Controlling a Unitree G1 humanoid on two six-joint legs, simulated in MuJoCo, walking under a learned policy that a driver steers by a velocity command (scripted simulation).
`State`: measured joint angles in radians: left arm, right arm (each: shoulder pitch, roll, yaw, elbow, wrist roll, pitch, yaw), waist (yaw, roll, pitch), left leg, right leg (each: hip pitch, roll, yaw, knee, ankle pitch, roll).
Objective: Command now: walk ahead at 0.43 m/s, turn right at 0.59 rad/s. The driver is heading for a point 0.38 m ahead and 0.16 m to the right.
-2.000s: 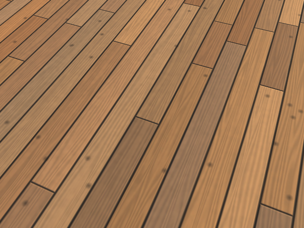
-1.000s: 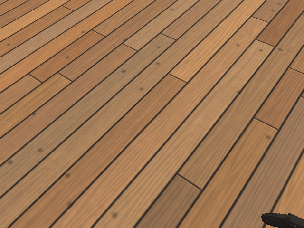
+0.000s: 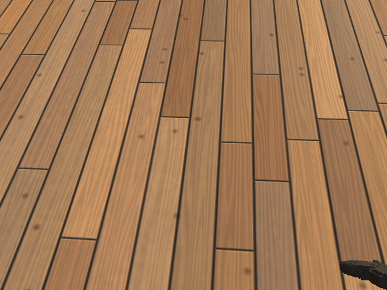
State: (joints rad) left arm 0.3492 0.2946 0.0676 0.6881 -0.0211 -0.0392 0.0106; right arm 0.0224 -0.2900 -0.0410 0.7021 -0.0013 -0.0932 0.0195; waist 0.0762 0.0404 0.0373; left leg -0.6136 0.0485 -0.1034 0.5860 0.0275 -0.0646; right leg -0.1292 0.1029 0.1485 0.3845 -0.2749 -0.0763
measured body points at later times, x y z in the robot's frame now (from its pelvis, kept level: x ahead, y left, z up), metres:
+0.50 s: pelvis +0.15 +0.03 -0.01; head +0.19 +0.00 +0.44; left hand +0.40 +0.24 -0.08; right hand +0.19 -0.29 -0.12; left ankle +0.21 +0.15 -0.74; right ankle +0.16 -0.11 -0.72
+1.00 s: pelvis +0.18 +0.01 -0.01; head +0.21 -0.01 +0.44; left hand +0.49 +0.14 -0.09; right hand +0.15 -0.32 -0.11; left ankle +0.26 +0.11 -0.75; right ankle +0.15 -0.10 -0.74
